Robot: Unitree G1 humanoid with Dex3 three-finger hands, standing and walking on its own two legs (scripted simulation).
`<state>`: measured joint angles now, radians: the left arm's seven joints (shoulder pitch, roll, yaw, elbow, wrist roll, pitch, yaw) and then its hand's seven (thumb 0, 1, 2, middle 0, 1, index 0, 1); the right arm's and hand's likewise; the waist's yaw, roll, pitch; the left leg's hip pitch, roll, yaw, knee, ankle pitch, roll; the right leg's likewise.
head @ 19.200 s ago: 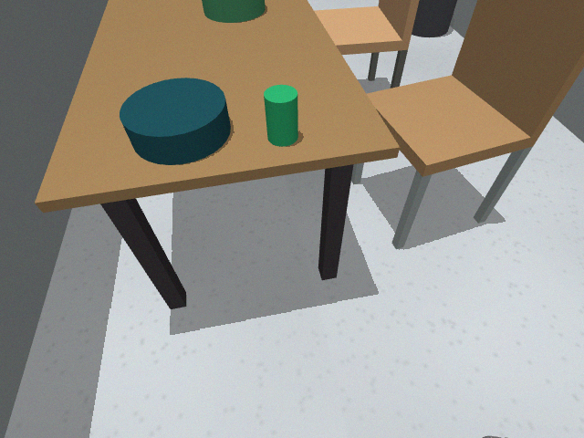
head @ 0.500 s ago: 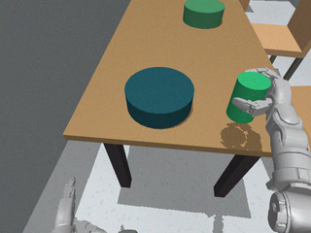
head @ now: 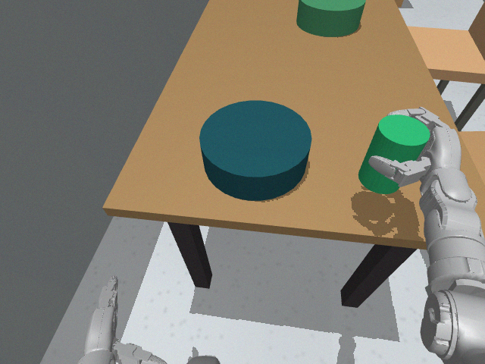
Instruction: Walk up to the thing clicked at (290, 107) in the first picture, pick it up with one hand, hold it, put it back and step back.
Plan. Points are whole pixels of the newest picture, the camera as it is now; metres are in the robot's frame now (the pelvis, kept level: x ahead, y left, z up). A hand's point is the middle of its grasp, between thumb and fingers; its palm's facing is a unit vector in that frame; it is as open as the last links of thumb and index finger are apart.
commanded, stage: lower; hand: right
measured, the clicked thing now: (390, 156) +0.42 -0.20 +0.11
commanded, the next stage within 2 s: loosen in 0.82 s
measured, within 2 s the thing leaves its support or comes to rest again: rests again in 0.70 s
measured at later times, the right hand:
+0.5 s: hand (386, 169) +0.43 -0.21 +0.06, palm faces +0.18 +0.98 +0.01, open 10.7 cm
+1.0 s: hand (383, 176) +0.44 -0.22 +0.04, palm faces +0.17 +0.99 +0.03, open 10.7 cm
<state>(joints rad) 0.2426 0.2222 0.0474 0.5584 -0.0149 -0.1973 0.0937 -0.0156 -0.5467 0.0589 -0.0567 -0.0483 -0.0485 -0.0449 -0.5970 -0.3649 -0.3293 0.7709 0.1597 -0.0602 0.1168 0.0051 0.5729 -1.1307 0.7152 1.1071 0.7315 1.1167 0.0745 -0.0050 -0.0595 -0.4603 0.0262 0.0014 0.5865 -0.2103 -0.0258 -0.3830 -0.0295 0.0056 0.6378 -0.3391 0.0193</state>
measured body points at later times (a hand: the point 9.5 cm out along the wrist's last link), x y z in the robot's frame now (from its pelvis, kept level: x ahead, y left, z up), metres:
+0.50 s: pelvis +0.00 +0.00 -0.01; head +0.05 -0.02 +0.43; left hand +0.15 +0.26 -0.07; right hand +0.42 -0.27 +0.07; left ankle +0.05 +0.14 -0.73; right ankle -0.01 -0.13 -0.73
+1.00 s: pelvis -0.01 +0.00 -0.03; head +0.06 -0.03 +0.42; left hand +0.15 +0.26 -0.07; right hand +0.42 -0.27 +0.04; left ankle +0.05 +0.14 -0.73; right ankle -0.01 -0.13 -0.73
